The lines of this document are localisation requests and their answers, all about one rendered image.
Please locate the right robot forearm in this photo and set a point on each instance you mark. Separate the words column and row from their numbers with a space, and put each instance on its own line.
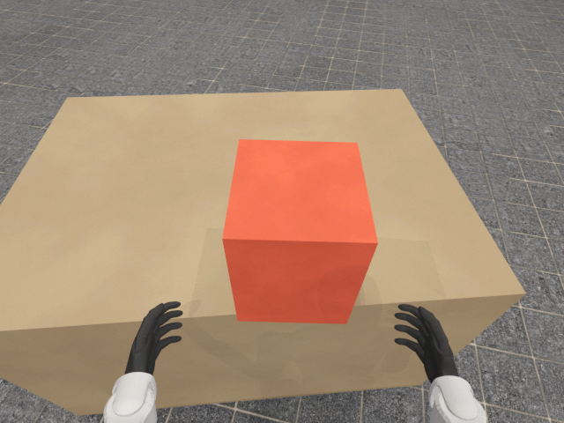
column 451, row 399

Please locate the left robot forearm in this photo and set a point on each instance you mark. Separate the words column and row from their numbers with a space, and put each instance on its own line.
column 133, row 400

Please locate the carton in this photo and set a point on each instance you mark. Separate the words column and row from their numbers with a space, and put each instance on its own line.
column 299, row 234

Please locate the right robot hand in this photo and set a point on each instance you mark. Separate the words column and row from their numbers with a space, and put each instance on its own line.
column 433, row 346

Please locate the left robot hand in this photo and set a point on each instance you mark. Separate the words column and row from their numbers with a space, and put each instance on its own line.
column 147, row 344

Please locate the pedestal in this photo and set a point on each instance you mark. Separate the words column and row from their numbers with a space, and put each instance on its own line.
column 122, row 206

